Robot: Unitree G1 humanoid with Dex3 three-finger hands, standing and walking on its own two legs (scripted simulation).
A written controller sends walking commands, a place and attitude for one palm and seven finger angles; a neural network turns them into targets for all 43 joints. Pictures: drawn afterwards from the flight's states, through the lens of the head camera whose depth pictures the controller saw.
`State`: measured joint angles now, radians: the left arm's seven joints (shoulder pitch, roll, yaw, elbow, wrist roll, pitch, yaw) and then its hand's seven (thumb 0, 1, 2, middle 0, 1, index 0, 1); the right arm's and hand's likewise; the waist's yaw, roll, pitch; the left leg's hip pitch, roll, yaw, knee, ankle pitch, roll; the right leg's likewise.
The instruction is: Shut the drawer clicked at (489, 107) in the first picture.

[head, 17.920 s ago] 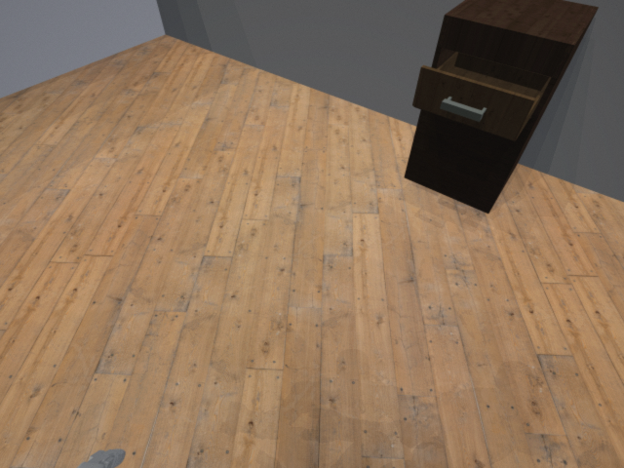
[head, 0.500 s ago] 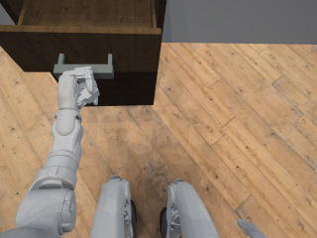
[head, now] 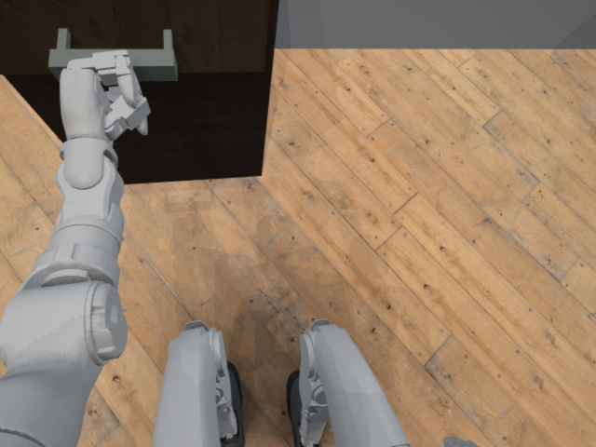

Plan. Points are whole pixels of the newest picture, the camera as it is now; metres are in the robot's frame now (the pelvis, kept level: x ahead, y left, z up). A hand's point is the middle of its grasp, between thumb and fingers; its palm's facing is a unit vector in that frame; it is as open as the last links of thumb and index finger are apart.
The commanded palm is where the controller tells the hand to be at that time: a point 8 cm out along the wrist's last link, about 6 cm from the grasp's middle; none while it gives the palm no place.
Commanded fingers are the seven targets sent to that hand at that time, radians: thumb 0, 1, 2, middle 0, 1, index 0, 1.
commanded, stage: push the drawer shut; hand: left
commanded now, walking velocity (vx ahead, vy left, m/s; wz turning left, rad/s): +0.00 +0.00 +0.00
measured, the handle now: (117, 51) +0.61 +0.20 +0.02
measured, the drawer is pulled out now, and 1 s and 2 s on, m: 0.06 0.00 0.00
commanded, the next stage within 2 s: pull the fist back off the drawer in 0.90 s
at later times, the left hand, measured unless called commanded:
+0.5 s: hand (145, 61) +0.60 +0.16 +0.03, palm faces +0.10 -0.99 -0.05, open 3.0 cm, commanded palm +0.59 +0.17 +0.03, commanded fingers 0.00 0.90 0.90 -1.40 -1.60 -1.40 -1.60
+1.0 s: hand (130, 56) +0.60 +0.18 +0.02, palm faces +0.10 -0.99 -0.05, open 2.7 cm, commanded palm +0.65 +0.16 +0.03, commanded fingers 0.00 0.90 0.90 -1.40 -1.60 -1.40 -1.60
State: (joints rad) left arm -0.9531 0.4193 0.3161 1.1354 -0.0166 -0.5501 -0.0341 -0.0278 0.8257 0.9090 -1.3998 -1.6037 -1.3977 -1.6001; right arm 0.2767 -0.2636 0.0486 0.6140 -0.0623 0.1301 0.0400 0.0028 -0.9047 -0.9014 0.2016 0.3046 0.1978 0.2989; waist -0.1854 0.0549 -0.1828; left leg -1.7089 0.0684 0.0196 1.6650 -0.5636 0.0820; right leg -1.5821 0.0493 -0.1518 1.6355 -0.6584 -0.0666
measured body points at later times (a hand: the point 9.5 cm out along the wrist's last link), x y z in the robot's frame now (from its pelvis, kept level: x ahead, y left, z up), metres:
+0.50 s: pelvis +0.01 -0.01 -0.01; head +0.23 +0.03 +0.38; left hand +0.58 +0.22 +0.03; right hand +0.01 -0.27 -0.11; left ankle +0.08 +0.09 -0.52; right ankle +0.04 -0.09 -0.52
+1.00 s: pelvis -0.02 -0.01 -0.03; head +0.22 +0.06 +0.35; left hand +0.59 +0.24 +0.03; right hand -0.03 -0.26 -0.11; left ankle +0.08 +0.09 -0.52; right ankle +0.04 -0.09 -0.52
